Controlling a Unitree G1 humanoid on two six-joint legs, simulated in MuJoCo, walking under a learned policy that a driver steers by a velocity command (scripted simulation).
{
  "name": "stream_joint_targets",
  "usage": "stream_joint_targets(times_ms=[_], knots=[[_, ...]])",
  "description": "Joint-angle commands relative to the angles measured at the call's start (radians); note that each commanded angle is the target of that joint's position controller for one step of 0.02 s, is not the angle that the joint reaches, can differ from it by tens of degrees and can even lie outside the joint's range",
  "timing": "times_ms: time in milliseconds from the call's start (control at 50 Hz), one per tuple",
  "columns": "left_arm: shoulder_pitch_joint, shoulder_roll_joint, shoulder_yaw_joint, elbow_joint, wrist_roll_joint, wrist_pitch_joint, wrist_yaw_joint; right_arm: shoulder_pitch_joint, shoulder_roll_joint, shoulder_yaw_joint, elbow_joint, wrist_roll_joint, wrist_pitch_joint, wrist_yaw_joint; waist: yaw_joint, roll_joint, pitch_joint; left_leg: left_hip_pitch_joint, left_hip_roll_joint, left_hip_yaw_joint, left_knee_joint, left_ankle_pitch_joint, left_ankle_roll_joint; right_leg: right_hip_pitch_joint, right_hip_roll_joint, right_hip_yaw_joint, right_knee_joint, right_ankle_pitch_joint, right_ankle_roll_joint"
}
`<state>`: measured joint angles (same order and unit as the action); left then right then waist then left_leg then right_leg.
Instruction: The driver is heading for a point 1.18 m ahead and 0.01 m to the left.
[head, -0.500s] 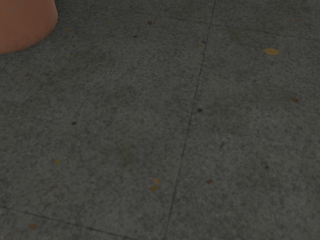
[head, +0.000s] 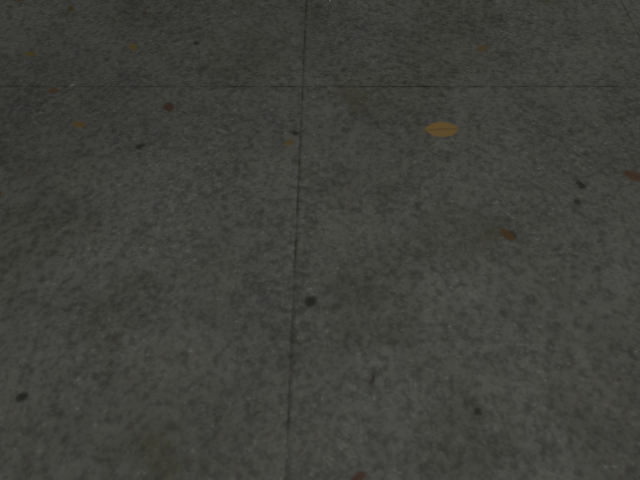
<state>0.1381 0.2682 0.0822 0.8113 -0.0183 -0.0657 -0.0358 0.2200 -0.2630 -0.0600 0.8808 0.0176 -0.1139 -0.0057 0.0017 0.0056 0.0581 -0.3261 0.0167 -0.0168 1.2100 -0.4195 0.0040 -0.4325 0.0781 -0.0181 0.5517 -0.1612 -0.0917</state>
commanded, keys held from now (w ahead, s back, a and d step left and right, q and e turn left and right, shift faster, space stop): w+e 0.26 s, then w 0.38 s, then w+q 0.36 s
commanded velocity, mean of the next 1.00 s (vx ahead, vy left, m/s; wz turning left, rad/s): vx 0.50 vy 0.00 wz -0.16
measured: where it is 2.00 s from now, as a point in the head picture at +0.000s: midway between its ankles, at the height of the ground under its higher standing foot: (332, 237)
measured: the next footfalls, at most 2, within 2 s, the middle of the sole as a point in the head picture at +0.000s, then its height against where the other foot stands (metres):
left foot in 0.38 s outside the picture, level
right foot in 0.86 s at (431, 404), level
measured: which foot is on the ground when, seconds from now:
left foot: up 0.00-0.36, down 0.38-0.88, up 0.90-1.00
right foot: down 0.00-0.38, up 0.40-0.84, down 0.86-1.00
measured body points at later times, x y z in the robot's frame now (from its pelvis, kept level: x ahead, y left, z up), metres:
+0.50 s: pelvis +0.29 +0.03 +0.01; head +0.31 +0.04 +0.46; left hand +0.42 +0.29 -0.12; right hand +0.38 -0.26 -0.09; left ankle +0.36 +0.12 -0.73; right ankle +0.16 -0.07 -0.64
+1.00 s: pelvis +0.52 -0.07 +0.01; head +0.55 -0.08 +0.46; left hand +0.73 +0.16 -0.08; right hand +0.53 -0.36 -0.12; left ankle +0.48 +0.08 -0.64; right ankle +0.54 -0.18 -0.73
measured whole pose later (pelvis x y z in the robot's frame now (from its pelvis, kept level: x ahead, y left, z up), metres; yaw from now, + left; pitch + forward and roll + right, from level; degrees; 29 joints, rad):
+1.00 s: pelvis +0.52 -0.07 +0.01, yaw -7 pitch +2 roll -1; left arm 0.15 0.24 0.05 0.71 0.01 -0.09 -0.01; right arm 0.34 -0.30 -0.06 0.83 0.03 -0.05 0.00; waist -0.02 0.04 0.01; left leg -0.47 0.04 -0.04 1.14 -0.39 0.01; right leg -0.31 0.00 -0.06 0.46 -0.19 -0.02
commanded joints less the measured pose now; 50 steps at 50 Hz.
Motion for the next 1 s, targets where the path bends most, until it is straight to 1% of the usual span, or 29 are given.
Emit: stream_joint_targets(times_ms=[20,80,120,180,240,300,340,360,380,400,420,440,460,480,500,540,600,640,700,780,820,840,860,880,900,920,960,980,1000], knots=[[0.076,0.092,0.018,-0.058,0.008,-0.013,0.013,-0.075,-0.135,-0.032,-0.117,-0.020,-0.040,-0.004,0.019,-0.009,-0.162,-0.354,0.087,-0.077,-0.017,0.084,0.008,0.408,-0.277,0.427,-0.282,0.192,-0.216],[0.074,0.123,0.023,-0.073,0.004,-0.015,0.027,-0.066,-0.100,-0.030,-0.135,-0.029,-0.005,-0.009,-0.018,-0.029,-0.119,-0.297,0.089,-0.055,-0.169,0.114,-0.031,0.267,-0.249,0.364,-0.326,0.271,-0.219],[0.098,0.156,0.033,-0.074,-0.001,-0.014,0.040,-0.134,-0.078,-0.021,-0.162,-0.033,0.003,-0.012,-0.002,-0.037,-0.090,-0.290,0.070,-0.034,-0.319,0.229,-0.056,0.208,-0.216,0.311,-0.338,0.277,-0.199],[0.137,0.160,0.036,-0.071,-0.007,-0.004,0.049,-0.239,-0.053,-0.009,-0.191,-0.028,0.001,-0.003,0.042,-0.072,-0.074,-0.203,0.017,-0.022,-0.557,0.447,-0.061,0.152,-0.155,0.259,-0.320,0.196,-0.145],[0.190,0.155,0.035,-0.060,-0.011,0.004,0.048,-0.307,-0.069,-0.011,-0.222,-0.011,-0.004,0.008,0.073,-0.093,-0.068,-0.158,-0.015,-0.034,-0.663,0.507,-0.057,0.178,-0.171,0.315,-0.286,0.110,-0.125],[0.214,0.140,0.031,-0.054,-0.007,0.012,0.054,-0.302,-0.105,-0.020,-0.230,-0.010,-0.019,0.022,0.067,-0.107,-0.074,-0.150,-0.012,-0.054,-0.726,0.438,-0.028,0.288,-0.216,0.391,-0.201,0.073,-0.113],[0.209,0.132,0.028,-0.056,0.001,0.016,0.056,-0.230,-0.117,-0.026,-0.213,-0.014,-0.030,0.026,0.025,-0.129,-0.087,-0.057,-0.017,-0.027,-0.768,0.393,0.010,0.314,-0.215,0.405,-0.128,0.146,-0.093],[0.202,0.108,0.020,-0.063,0.005,0.014,0.054,-0.140,-0.141,-0.039,-0.191,-0.024,-0.035,0.022,-0.018,-0.126,-0.138,0.079,-0.008,-0.027,-0.779,0.386,0.043,0.300,-0.172,0.379,-0.032,0.243,-0.069],[0.187,0.071,0.004,-0.083,0.016,0.010,0.050,0.008,-0.189,-0.053,-0.173,-0.037,-0.037,0.016,-0.086,-0.056,-0.254,0.309,0.123,-0.150,-0.745,0.393,0.109,0.196,-0.121,0.311,0.207,0.178,-0.035],[0.336,0.020,-0.013,-0.087,-0.009,-0.003,0.048,0.141,-0.281,-0.080,-0.133,-0.046,-0.025,0.017,-0.058,0.234,-0.388,0.661,0.334,-0.559,-0.791,0.251,0.291,-0.144,0.023,0.186,0.549,-0.167,0.047],[0.337,0.081,-0.008,-0.076,-0.022,-0.009,0.049,0.166,-0.214,-0.068,-0.115,-0.012,-0.017,0.026,-0.074,0.273,-0.363,0.676,0.395,-0.783,-0.899,-0.009,0.320,-0.321,-0.006,0.200,0.697,-0.414,0.058],[0.227,0.150,0.008,-0.091,-0.023,-0.010,0.048,0.109,-0.146,-0.048,-0.131,-0.003,-0.014,0.025,-0.094,0.145,-0.214,0.552,0.351,-0.671,-0.922,-0.088,0.273,-0.380,-0.051,0.218,0.750,-0.338,0.055],[0.144,0.144,0.006,-0.112,-0.011,-0.009,0.048,0.048,-0.125,-0.036,-0.146,-0.014,-0.004,0.024,-0.078,0.067,-0.139,0.427,0.308,-0.544,-0.934,-0.019,0.239,-0.364,-0.091,0.173,0.739,-0.264,0.053],[0.099,0.129,0.006,-0.128,0.006,-0.011,0.046,0.008,-0.103,-0.026,-0.144,-0.021,0.001,0.026,-0.055,0.043,-0.072,0.313,0.268,-0.456,-0.963,0.084,0.232,-0.347,-0.121,0.152,0.674,-0.213,0.054],[0.101,0.118,0.008,-0.132,0.012,-0.011,0.043,-0.011,-0.088,-0.018,-0.144,-0.027,0.000,0.025,-0.027,0.066,-0.064,0.247,0.236,-0.393,-0.982,0.171,0.217,-0.295,-0.155,0.143,0.614,-0.174,0.054],[0.123,0.081,0.001,-0.128,0.009,-0.008,0.039,-0.005,-0.088,-0.016,-0.133,-0.023,-0.003,0.026,-0.008,0.095,-0.072,0.194,0.198,-0.309,-1.012,0.288,0.217,-0.238,-0.170,0.110,0.539,-0.150,0.063],[0.050,0.051,-0.014,-0.157,0.016,-0.008,0.038,0.029,-0.140,-0.029,-0.112,-0.012,-0.002,0.018,-0.019,0.073,-0.068,0.186,0.198,-0.224,-1.046,0.425,0.234,-0.251,-0.185,0.079,0.374,-0.050,0.086],[-0.010,0.035,-0.023,-0.171,0.015,-0.012,0.034,0.051,-0.157,-0.032,-0.101,-0.006,0.005,0.014,-0.038,0.066,-0.066,0.182,0.178,-0.163,-1.053,0.458,0.218,-0.219,-0.179,0.062,0.242,0.060,0.092],[-0.110,0.032,-0.028,-0.197,0.010,-0.020,0.025,0.115,-0.167,-0.032,-0.076,0.009,0.017,0.012,-0.072,0.065,-0.044,0.162,0.153,-0.135,-1.036,0.457,0.200,-0.138,-0.139,0.042,0.078,0.171,0.106],[-0.186,0.061,-0.020,-0.228,0.000,-0.037,0.007,0.174,-0.180,-0.033,-0.055,0.014,0.039,0.007,-0.080,0.081,-0.030,0.223,0.191,-0.200,-0.967,0.429,0.186,-0.081,-0.103,0.049,-0.038,0.137,0.096],[-0.125,0.090,-0.007,-0.216,0.000,-0.047,0.006,0.161,-0.194,-0.038,-0.054,0.015,0.049,0.001,-0.027,0.095,-0.055,0.228,0.195,-0.221,-0.896,0.459,0.160,0.042,-0.090,0.042,-0.104,0.105,0.072],[-0.030,0.122,0.010,-0.187,0.006,-0.049,0.013,0.158,-0.183,-0.033,-0.056,0.012,0.050,-0.001,0.021,0.088,-0.108,0.197,0.156,-0.197,-0.801,0.547,0.136,0.200,-0.083,0.032,-0.129,0.099,0.047],[0.120,0.175,0.030,-0.163,0.023,-0.051,0.024,0.136,-0.142,-0.018,-0.075,0.001,0.045,0.001,0.096,0.058,-0.220,0.078,0.100,-0.155,-0.591,0.502,0.099,0.447,-0.184,0.115,-0.088,0.126,-0.004],[0.264,0.270,0.054,-0.147,0.043,-0.040,0.035,0.193,-0.047,0.010,-0.110,-0.009,0.029,0.000,0.121,-0.152,-0.384,-0.260,-0.024,-0.043,-0.227,0.167,0.028,0.827,-0.436,0.420,-0.074,0.123,-0.117],[0.298,0.233,0.047,-0.126,0.031,-0.027,0.031,0.232,-0.070,0.010,-0.114,0.012,0.016,0.001,0.113,-0.296,-0.457,-0.423,-0.036,-0.088,-0.032,-0.182,0.013,0.853,-0.532,0.690,-0.179,-0.037,-0.199],[0.249,0.165,0.026,-0.128,0.021,-0.024,0.031,0.176,-0.154,-0.016,-0.114,0.029,0.019,0.000,0.112,-0.190,-0.307,-0.492,0.020,-0.113,0.055,-0.120,0.012,0.732,-0.490,0.592,-0.213,-0.135,-0.165],[0.123,0.093,0.001,-0.129,0.019,-0.025,0.027,0.088,-0.142,-0.022,-0.133,0.017,0.036,-0.001,0.062,-0.116,-0.137,-0.463,0.081,-0.075,0.021,0.023,0.009,0.479,-0.401,0.374,-0.290,-0.105,-0.115],[0.077,0.070,-0.005,-0.126,0.023,-0.031,0.024,0.085,-0.130,-0.026,-0.135,0.010,0.049,-0.001,0.030,-0.131,-0.090,-0.421,0.106,-0.083,-0.018,0.069,0.006,0.383,-0.372,0.303,-0.332,-0.056,-0.103],[0.047,0.070,-0.003,-0.120,0.027,-0.036,0.022,0.098,-0.106,-0.024,-0.136,0.012,0.062,0.001,0.004,-0.140,-0.064,-0.375,0.118,-0.082,-0.035,0.098,0.002,0.311,-0.358,0.245,-0.368,-0.018,-0.097]])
